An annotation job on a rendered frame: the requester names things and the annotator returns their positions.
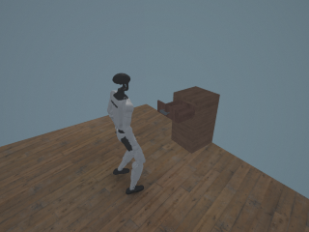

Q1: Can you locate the drawer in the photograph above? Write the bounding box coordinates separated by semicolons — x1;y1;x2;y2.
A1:
157;100;196;124

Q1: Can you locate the robot left forearm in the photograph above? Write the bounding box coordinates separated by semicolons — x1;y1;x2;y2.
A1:
108;113;117;127

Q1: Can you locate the left robot shin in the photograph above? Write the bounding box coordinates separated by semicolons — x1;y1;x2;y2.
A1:
118;150;133;171

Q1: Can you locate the robot left upper arm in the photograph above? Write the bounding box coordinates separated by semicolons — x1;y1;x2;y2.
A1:
107;90;117;115

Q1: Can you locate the robot right forearm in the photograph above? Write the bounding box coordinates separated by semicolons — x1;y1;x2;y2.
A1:
125;127;140;153

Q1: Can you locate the left robot foot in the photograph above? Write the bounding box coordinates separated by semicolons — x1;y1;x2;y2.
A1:
113;168;130;175

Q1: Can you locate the cabinet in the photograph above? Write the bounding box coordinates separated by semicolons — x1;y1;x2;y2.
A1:
171;86;220;154

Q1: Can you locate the robot right upper arm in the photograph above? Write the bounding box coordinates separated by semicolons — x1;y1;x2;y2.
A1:
122;101;134;133

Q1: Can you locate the right robot hand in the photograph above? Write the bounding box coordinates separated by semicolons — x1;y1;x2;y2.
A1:
134;151;146;166

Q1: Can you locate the handle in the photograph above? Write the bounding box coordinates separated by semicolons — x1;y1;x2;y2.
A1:
159;109;170;115

